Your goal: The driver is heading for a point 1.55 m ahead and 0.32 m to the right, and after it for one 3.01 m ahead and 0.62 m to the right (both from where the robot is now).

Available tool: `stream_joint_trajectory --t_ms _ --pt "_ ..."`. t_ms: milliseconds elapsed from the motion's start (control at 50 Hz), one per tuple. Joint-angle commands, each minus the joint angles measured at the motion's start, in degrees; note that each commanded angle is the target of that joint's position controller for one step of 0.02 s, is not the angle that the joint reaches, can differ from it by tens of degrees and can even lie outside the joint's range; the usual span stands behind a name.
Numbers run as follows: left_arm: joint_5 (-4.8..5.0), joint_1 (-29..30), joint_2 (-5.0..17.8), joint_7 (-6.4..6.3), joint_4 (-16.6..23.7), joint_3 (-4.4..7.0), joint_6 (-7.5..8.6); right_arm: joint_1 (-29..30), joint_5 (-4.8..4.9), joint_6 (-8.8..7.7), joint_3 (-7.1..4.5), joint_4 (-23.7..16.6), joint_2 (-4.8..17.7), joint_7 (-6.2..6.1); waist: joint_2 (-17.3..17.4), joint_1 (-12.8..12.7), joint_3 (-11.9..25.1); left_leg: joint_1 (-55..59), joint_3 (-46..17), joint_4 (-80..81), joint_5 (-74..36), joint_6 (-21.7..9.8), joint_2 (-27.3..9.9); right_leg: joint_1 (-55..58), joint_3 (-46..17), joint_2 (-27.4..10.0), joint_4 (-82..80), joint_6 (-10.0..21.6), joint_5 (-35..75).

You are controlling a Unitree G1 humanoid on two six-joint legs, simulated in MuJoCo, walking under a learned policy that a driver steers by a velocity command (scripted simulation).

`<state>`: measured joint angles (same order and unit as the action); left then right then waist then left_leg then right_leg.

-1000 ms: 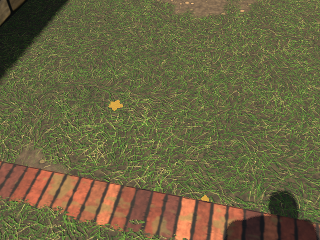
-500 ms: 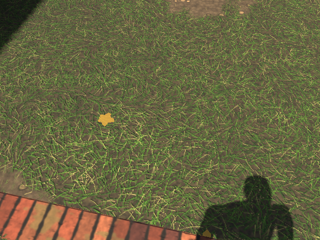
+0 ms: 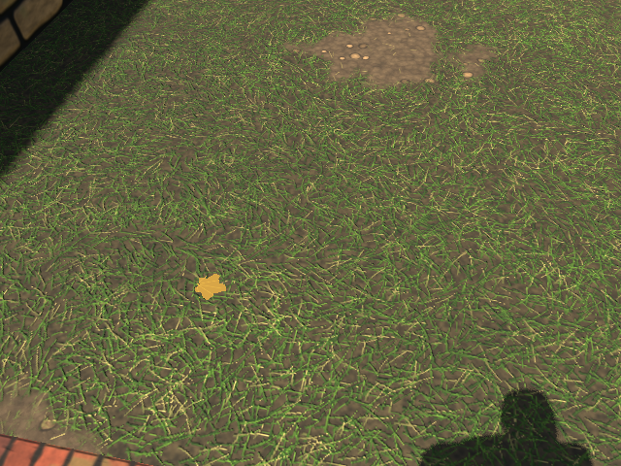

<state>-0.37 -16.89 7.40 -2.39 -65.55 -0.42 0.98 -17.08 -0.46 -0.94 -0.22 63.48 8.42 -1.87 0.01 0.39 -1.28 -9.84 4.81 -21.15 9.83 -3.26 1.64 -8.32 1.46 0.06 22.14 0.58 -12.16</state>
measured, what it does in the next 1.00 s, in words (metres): stands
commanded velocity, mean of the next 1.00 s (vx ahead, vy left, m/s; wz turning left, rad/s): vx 0.00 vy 0.00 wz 0.00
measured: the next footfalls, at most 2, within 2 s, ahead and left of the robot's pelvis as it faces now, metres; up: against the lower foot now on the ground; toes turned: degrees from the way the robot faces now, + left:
right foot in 1.94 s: +0.14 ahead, -0.13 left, +0.00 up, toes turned -5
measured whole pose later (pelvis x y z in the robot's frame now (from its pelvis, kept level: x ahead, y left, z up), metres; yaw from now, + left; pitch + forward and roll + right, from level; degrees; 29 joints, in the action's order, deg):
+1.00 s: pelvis +0.02 +0.00 +0.00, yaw +0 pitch -1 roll +0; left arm -0.4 -19.9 6.2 -2.6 -67.2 -1.1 0.8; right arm -19.5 -0.4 -1.1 0.6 66.3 6.2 -2.4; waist -0.4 0.3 -1.1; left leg -9.4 4.2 -21.7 11.5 -3.2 1.9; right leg -7.6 1.2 0.0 22.3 0.4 -13.6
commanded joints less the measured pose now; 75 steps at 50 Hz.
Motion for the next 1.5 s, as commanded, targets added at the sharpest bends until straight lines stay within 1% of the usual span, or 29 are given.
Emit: stream_joint_trajectory --t_ms 20,240,500,960,1500 --pt "-0.02 -3.41 4.32 -0.17 0.35 0.48 0.23 -3.56 0.02 -0.2 -0.41 -0.09 3.55 -0.25 -0.21 0.1 -2.62 0.53 -7.68 4.23 -1.35 -0.02 -6.92 -3.39 -6.15 -5.86 -4.7 1.95 3.65" --pt "-0.04 -4.98 3.53 -0.26 -0.74 0.05 -0.03 -4.94 0.02 -0.05 -0.01 1.59 2.96 -0.48 -0.33 0.0 -3.45 -0.14 -7.94 4.07 -1.29 0.06 -7.12 -3.12 -5.79 -5.56 -4.57 2.01 3.66" --pt "-0.02 -6.22 2.96 -0.29 -1.3 -0.15 -0.11 -5.98 0.01 -0.1 0.22 2.45 2.17 -0.56 -0.15 -0.04 -3.92 -0.47 -8.19 4.21 -0.78 0.03 -7.17 -3.27 -5.59 -5.36 -4.38 1.92 3.22" --pt "-0.04 -8.02 2.17 -0.35 -1.69 -0.27 -0.08 -7.25 0.03 -0.33 0.29 2.69 1.52 -0.61 -0.12 -0.07 -4.23 -0.23 -8.44 4.31 -1.41 -0.23 -7.16 -3.21 -5.29 -5.32 -3.84 1.59 3.58" --pt "-0.04 -8.64 1.8 -0.44 -1.9 -0.15 -0.1 -7.98 0.04 -0.64 0.16 2.48 1.2 -0.68 -0.19 -0.1 -4.34 0.91 -8.46 4.09 -4.35 -0.53 -7.13 -2.41 -4.96 -5.52 -3.35 1.14 4.82"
